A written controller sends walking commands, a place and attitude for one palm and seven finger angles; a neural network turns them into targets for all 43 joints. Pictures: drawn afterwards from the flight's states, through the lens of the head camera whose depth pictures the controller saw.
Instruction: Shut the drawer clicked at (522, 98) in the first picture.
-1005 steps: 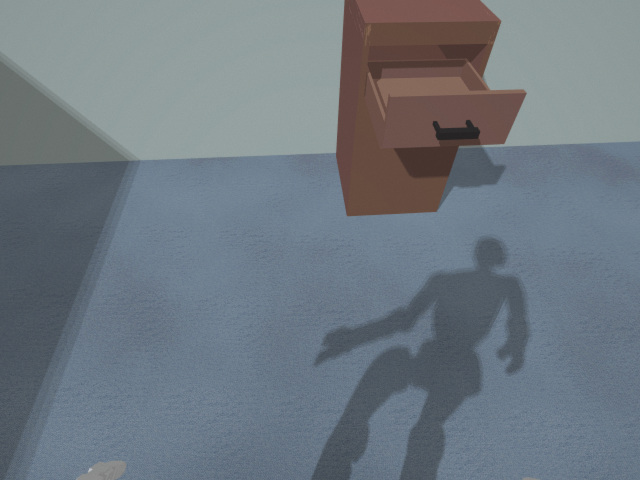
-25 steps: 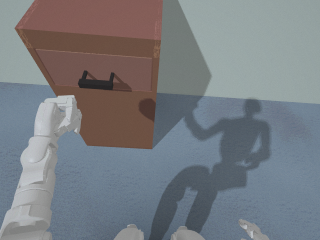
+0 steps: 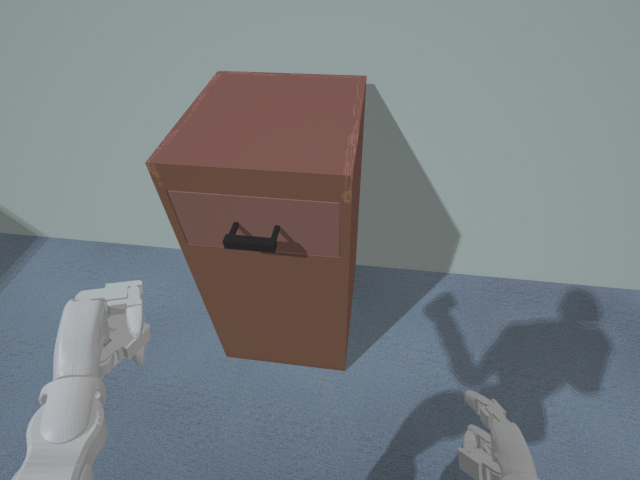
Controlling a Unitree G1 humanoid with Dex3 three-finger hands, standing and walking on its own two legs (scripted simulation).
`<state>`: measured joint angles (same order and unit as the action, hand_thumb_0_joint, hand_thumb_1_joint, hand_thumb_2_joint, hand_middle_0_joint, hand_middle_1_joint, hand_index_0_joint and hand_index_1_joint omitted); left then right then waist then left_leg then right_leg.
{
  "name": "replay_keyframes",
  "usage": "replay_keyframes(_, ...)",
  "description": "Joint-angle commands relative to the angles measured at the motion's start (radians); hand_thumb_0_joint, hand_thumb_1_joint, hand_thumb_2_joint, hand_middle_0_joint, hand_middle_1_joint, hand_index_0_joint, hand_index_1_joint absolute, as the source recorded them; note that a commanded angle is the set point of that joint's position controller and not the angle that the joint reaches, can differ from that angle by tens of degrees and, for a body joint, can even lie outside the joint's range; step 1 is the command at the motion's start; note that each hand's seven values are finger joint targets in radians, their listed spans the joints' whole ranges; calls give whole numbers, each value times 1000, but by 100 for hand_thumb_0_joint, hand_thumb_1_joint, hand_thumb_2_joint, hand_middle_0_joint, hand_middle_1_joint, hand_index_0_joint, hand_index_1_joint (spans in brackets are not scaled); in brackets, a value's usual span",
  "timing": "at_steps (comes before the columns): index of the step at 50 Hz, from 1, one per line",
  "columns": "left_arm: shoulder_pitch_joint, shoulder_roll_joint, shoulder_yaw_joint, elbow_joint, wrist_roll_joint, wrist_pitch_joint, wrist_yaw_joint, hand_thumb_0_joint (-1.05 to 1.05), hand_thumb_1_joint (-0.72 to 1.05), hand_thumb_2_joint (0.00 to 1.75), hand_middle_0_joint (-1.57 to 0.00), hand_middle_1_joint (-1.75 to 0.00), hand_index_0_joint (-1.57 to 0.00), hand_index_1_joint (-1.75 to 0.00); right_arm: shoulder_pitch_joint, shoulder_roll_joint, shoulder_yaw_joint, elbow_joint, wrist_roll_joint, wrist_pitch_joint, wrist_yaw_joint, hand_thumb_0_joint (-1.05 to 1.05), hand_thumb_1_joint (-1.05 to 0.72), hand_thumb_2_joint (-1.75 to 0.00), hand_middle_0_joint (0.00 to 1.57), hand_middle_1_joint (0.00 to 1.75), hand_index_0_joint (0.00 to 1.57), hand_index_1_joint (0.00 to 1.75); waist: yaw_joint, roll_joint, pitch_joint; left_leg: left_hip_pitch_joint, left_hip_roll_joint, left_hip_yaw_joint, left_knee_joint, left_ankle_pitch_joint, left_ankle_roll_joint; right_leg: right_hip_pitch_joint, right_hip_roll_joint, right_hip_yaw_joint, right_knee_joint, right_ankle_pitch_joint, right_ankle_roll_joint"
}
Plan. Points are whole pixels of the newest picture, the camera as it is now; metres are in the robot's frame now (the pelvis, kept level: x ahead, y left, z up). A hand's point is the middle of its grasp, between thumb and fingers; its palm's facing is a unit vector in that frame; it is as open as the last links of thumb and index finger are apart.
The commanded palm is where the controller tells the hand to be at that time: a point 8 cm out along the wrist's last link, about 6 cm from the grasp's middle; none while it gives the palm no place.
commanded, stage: draw the hand back to the body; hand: left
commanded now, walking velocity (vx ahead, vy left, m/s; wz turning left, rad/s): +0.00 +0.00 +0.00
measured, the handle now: (252, 236) +0.61 +0.21 -0.11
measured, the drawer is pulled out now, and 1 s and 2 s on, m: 0.00 0.00 0.00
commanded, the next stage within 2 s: step back with the hand held close in 0.44 s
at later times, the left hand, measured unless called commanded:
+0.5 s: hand (91, 384) +0.16 +0.21 +0.16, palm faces +0.39 -0.84 -0.38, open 3.3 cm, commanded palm +0.12 +0.26 +0.18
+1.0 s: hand (78, 384) +0.16 +0.22 +0.16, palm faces +0.30 -0.80 -0.52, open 3.3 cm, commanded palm +0.10 +0.27 +0.18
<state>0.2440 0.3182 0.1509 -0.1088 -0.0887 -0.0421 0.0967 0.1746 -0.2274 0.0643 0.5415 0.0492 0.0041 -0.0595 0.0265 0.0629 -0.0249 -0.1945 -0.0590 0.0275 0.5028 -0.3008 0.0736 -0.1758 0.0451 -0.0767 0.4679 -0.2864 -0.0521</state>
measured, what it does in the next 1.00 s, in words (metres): stands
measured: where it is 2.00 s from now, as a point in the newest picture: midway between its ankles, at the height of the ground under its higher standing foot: outside the picture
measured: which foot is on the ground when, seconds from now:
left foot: down 0.00-1.00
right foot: down 0.00-1.00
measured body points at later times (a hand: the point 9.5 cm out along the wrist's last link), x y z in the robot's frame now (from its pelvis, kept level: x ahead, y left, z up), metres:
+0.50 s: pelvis -0.01 -0.02 +0.00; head -0.04 -0.05 +0.45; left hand +0.14 +0.26 +0.18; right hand +0.18 -0.24 -0.08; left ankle -0.02 +0.07 -0.74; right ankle -0.02 -0.08 -0.74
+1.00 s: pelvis -0.03 -0.01 +0.00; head -0.01 -0.03 +0.45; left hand +0.14 +0.26 +0.19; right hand +0.13 -0.26 -0.09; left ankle -0.02 +0.07 -0.74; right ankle -0.02 -0.08 -0.74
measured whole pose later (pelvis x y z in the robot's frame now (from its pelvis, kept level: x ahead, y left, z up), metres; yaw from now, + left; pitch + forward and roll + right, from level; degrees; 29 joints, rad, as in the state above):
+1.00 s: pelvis -0.03 -0.01 +0.00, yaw +0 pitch +1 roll +0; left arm 0.64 0.41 0.36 -0.54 -0.06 -0.21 0.12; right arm 0.20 -0.24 -0.04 0.56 0.03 0.00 -0.06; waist -0.02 0.04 0.02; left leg -0.27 -0.05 0.03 0.49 -0.24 0.06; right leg -0.26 0.05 -0.08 0.48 -0.23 -0.06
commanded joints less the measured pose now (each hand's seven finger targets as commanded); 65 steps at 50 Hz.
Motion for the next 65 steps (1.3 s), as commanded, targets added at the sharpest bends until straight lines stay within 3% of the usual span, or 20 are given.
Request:
replay_keyframes(1, -37, 177, 137, -321, -10, -67, 11, 0, 90, 90, -140, -160, -140, -160, -99, -112, -50, -140, -13, -65, 1, 0, -90, -90, 20, 30, 20, 30, -1, 7, -91, 82, 94, -94, -110, 334, -53, 77, -50, 72, -89, 270, 8)
replay_keyframes(3, 12, 192, 162, -405, -10, -76, 14, 0, 90, 90, -140, -160, -140, -160, -99, -108, -53, -141, -17, -79, 5, 0, -90, -90, 20, 30, 20, 30, 5, 21, -117, 104, 92, -90, -110, 369, -51, 102, -53, 74, -93, 295, 10)
replay_keyframes(7, 127, 193, 189, -508, -12, -86, 15, 0, 90, 90, -140, -160, -140, -160, -104, -104, -58, -139, -19, -103, 14, 0, -90, -90, 20, 30, 20, 30, 10, 31, -84, 99, 87, -82, -112, 343, -47, 97, -55, 79, -110, 290, 12)
replay_keyframes(13, 264, 209, 254, -597, -20, -114, 19, 0, 90, 90, -140, -160, -140, -160, -112, -98, -70, -138, -16, -133, 10, 0, -90, -90, 20, 30, 20, 30, 21, -23, -36, 66, 81, -71, -107, 250, -38, 85, -55, 90, -131, 239, 17)
replay_keyframes(16, 257, 154, 210, -500, -17, -116, 14, 0, 90, 90, -140, -160, -140, -160, -102, -102, -75, -115, -16, -136, 5, 0, -90, -90, 20, 30, 20, 30, 3, -48, 51, 49, 78, -68, -110, 175, -32, 22, -59, 95, -158, 154, 20)
replay_keyframes(20, 205, 185, 227, -516, -10, -136, 22, 0, 90, 90, -140, -160, -140, -160, -104, -106, -78, -109, -19, -147, -7, 0, -90, -90, 20, 30, 20, 30, 11, -23, 30, 61, 72, -66, -103, 125, -24, 17, -67, 112, -181, 75, 21)
replay_keyframes(23, 212, 197, 236, -556, -10, -147, 28, 0, 90, 90, -140, -160, -140, -160, -107, -100, -77, -114, -22, -164, -11, 0, -90, -90, 20, 30, 20, 30, 20, -17, -26, 72, 68, -61, -96, 152, -21, 53, -75, 123, -172, 106, 22)
replay_keyframes(28, 227, 192, 242, -546, -10, -152, 30, 0, 90, 90, -140, -160, -140, -160, -113, -92, -76, -105, -22, -178, -11, 0, -90, -90, 20, 30, 20, 30, 23, 4, 8, 65, 69, -57, -97, 170, -25, 52, -77, 129, -176, 131, 21)
replay_keyframes(29, 81, 341, 405, -646, 1, -208, 39, 0, 90, 90, -140, -160, -140, -160, -77, -126, -89, -130, -22, -153, -1, 0, -90, -90, 20, 30, 20, 30, -11, -54, 92, -15, 88, -97, -54, 96, -4, -39, -147, 268, -242, 144, 45)
replay_keyframes(30, 78, 335, 406, -593, 6, -231, 38, 0, 90, 90, -140, -160, -140, -160, -70, -104, -90, -110, -23, -148, -1, 0, -90, -90, 20, 30, 20, 30, -19, -60, 104, -22, 85, -105, -18, 53, -12, -65, -189, 306, -275, 98, 26)
replay_keyframes(31, 207, 234, 341, -474, 13, -231, 30, 0, 90, 90, -140, -160, -140, -160, -60, -100, -94, -88, -31, -134, 3, 0, -90, -90, 20, 30, 20, 30, -28, -102, 97, -10, 83, -97, 14, 64, -13, -91, -204, 297, -283, 74, 26)
replay_keyframes(33, 311, 153, 269, -460, 16, -235, 18, 0, 90, 90, -140, -160, -140, -160, -60, -110, -104, -95, -28, -114, 18, 0, -90, -90, 20, 30, 20, 30, -33, -56, 34, -1, 90, -86, 11, 110, -11, -72, -208, 255, -241, 132, 43)
replay_keyframes(35, 353, 160, 276, -501, 13, -244, 18, 0, 90, 90, -140, -160, -140, -160, -74, -117, -112, -107, -28, -102, 19, 0, -90, -90, 20, 30, 20, 30, -28, 1, -29, -2, 107, -92, -52, 183, -8, -11, -177, 189, -168, 231, 56)
replay_keyframes(37, 383, 186, 297, -535, 16, -243, 25, 0, 90, 90, -140, -160, -140, -160, -81, -121, -116, -117, -27, -86, 16, 0, -90, -90, 20, 30, 20, 30, -25, -6, -85, -10, 127, -102, -82, 273, -3, 46, -149, 151, -94, 339, 67)
replay_keyframes(40, 377, 246, 341, -602, 16, -240, 39, 0, 90, 90, -140, -160, -140, -160, -87, -128, -123, -136, -29, -72, 4, 0, -90, -90, 20, 30, 20, 30, -23, -20, -130, -41, 138, -118, -84, 348, -8, 87, -138, 145, -45, 406, 57)
replay_keyframes(45, 403, 259, 362, -631, 12, -234, 51, 0, 90, 90, -140, -160, -140, -160, -78, -119, -128, -147, -28, -64, -12, 0, -90, -90, 20, 30, 20, 30, -26, -26, -150, -78, 148, -133, -74, 389, -15, 96, -133, 146, -6, 440, 41)
replay_keyframes(50, 423, 233, 342, -609, 13, -230, 53, 0, 90, 90, -140, -160, -140, -160, -73, -124, -133, -143, -29, -69, -12, 0, -90, -90, 20, 30, 20, 30, -30, -23, -107, -149, 155, -156, -91, 279, -11, 61, -125, 158, -11, 337, 34)
replay_keyframes(54, 406, 228, 327, -621, 19, -237, 58, 0, 90, 90, -140, -160, -140, -160, -63, -128, -132, -142, -27, -75, -8, 0, -90, -90, 20, 30, 20, 30, -39, -46, -71, -212, 149, -169, -98, 96, -3, 23, -128, 186, -44, 190, 24)
replay_keyframes(58, 388, 230, 324, -648, 30, -246, 65, 0, 90, 90, -140, -160, -140, -160, -63, -131, -124, -152, -30, -86, -11, 0, -90, -90, 20, 30, 20, 30, -42, -21, -42, -296, 160, -195, -147, -84, 10, 31, -106, 183, -41, 70, 32)
replay_keyframes(65, 347, 238, 351, -685, 57, -256, 67, 0, 90, 90, -140, -160, -140, -160, -59, -139, -121, -163, -42, -112, -19, 0, -90, -90, 20, 30, 20, 30, -34, 43, -43, -512, 223, -269, -257, -270, 47, 189, -40, 155, 131, 116, 54)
